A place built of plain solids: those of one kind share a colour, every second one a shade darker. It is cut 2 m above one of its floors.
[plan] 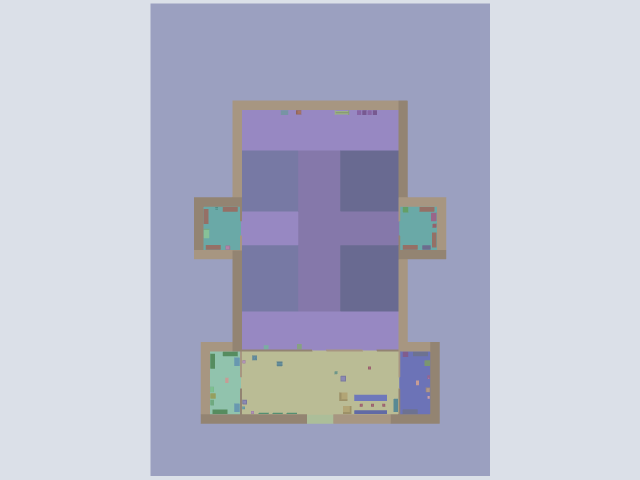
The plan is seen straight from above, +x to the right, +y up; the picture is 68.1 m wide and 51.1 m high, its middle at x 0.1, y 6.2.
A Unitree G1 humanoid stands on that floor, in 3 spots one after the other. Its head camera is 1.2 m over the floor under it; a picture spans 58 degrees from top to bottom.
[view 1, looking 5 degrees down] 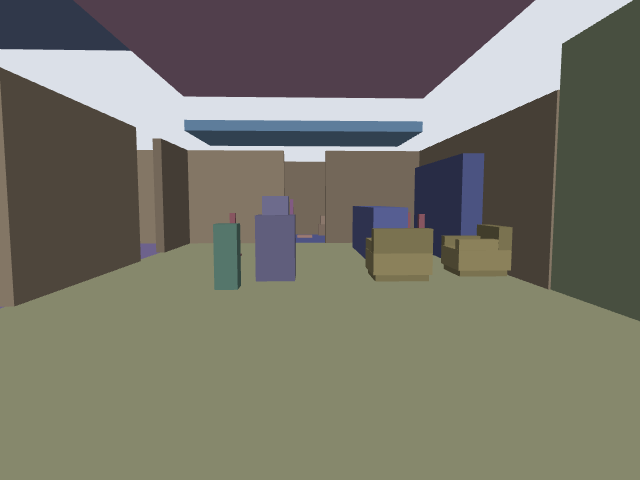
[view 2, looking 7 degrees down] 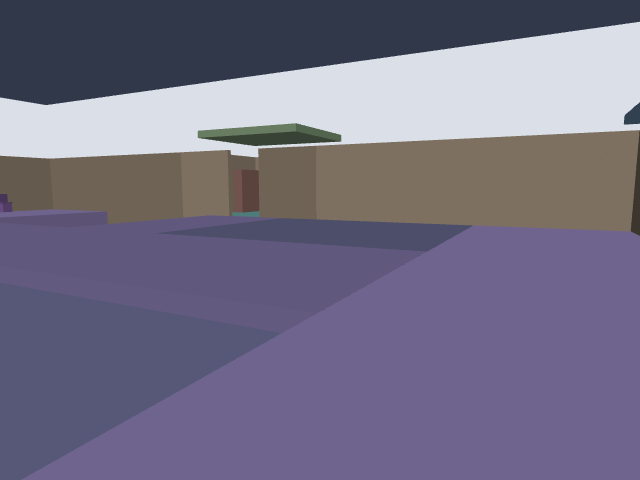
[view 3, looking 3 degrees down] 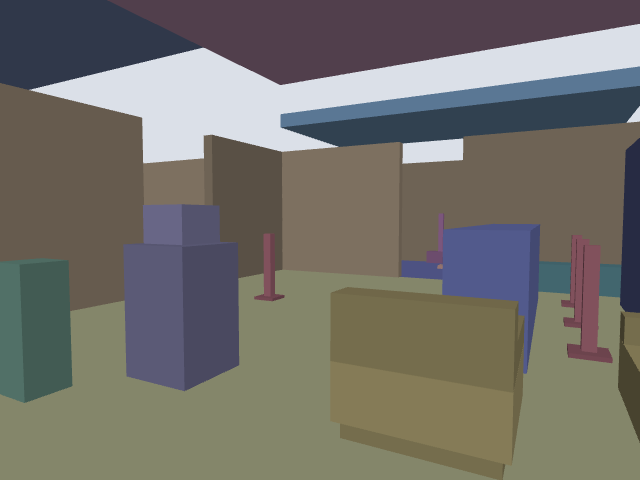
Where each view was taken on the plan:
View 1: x -4.25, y -9.01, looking -2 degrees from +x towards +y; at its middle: floor_store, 13.77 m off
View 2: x -5.78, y -3.26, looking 27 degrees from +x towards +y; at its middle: step_tier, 9.85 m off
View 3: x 0.12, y -11.06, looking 28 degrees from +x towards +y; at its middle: wall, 9.44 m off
